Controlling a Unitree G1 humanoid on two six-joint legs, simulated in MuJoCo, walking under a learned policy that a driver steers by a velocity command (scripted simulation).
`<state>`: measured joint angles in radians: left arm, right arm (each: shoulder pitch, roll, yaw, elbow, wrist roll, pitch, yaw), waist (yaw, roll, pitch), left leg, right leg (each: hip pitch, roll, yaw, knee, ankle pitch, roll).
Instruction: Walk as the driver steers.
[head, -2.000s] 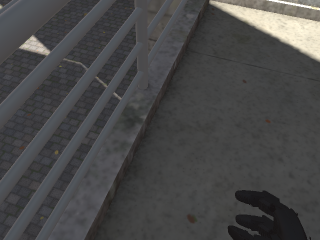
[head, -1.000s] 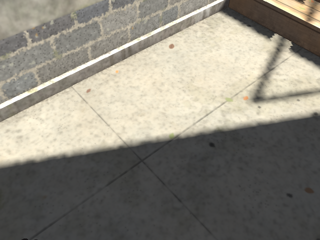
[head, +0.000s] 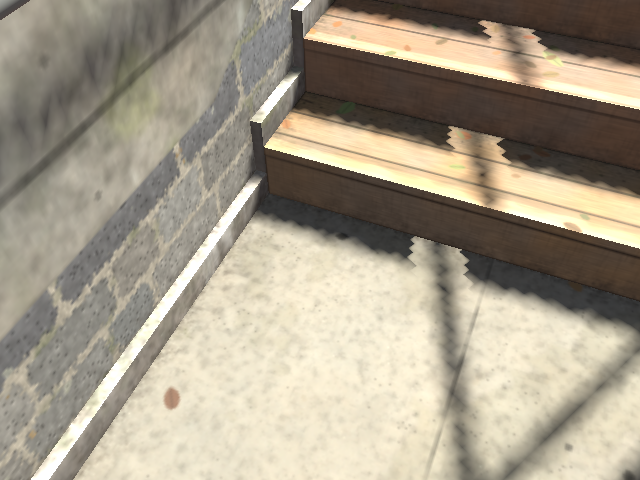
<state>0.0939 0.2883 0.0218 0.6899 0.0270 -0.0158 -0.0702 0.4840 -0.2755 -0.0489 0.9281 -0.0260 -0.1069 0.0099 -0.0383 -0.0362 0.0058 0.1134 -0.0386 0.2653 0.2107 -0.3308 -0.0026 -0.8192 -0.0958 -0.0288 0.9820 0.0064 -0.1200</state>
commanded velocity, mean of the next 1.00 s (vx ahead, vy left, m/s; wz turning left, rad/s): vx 1.00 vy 0.00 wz -0.72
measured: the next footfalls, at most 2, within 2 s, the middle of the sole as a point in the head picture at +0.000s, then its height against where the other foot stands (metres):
right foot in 0.16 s outside the picture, level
left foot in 0.60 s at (345, 332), level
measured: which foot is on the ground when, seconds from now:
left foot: down 0.00-0.16, up 0.18-0.58, down 0.60-0.98, up 1.00-1.00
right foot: up 0.00-0.14, down 0.16-0.58, up 0.60-0.98, down 1.00-1.00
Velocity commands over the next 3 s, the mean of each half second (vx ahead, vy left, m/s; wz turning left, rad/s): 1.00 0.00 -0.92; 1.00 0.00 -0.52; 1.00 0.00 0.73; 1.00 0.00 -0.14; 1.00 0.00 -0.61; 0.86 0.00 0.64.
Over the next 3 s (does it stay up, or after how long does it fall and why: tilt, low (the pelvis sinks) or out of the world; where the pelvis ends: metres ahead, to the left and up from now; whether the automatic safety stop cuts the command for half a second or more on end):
stays up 2.31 -1.02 0.89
